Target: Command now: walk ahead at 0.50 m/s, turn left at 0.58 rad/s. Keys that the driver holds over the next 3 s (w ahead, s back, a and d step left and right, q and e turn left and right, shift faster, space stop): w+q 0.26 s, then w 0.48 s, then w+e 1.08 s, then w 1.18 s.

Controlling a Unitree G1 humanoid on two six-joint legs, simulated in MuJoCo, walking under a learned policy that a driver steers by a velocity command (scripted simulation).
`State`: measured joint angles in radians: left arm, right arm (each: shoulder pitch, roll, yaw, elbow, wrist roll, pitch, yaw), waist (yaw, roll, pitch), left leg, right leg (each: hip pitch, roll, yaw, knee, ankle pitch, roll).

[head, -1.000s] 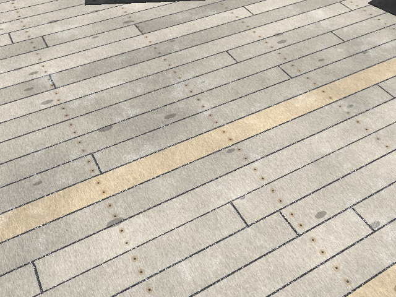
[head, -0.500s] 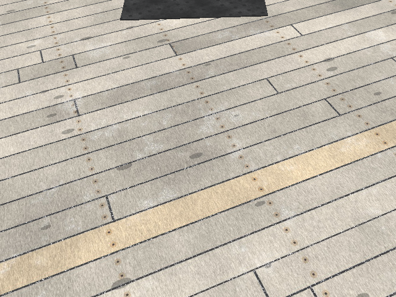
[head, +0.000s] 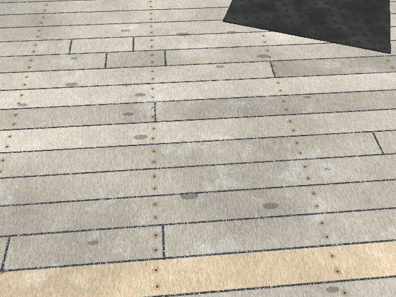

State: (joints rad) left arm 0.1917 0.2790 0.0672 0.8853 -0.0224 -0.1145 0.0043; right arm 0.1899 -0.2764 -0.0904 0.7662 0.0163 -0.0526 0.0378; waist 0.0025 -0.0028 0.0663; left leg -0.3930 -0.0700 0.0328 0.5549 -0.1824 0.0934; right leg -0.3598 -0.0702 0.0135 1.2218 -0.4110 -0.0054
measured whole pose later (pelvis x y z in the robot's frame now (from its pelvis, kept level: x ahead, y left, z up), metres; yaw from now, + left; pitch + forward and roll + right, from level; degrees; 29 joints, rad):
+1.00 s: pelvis +0.54 +0.07 +0.00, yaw +10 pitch +2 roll +0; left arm 0.37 0.29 0.05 0.89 -0.03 -0.07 0.00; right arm 0.11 -0.25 -0.05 0.68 -0.01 -0.09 0.02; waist 0.04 -0.03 0.02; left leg -0.39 0.01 0.05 0.52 -0.17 0.03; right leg -0.35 -0.02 0.05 1.10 -0.44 -0.01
